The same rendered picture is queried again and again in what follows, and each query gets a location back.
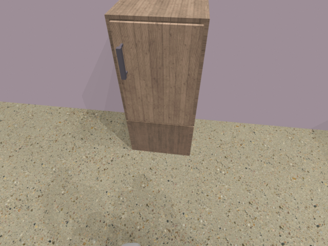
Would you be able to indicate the cupboard door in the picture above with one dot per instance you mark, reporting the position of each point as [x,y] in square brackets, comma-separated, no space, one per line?
[162,61]

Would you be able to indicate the handle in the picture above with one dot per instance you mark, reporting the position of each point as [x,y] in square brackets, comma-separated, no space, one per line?
[121,62]

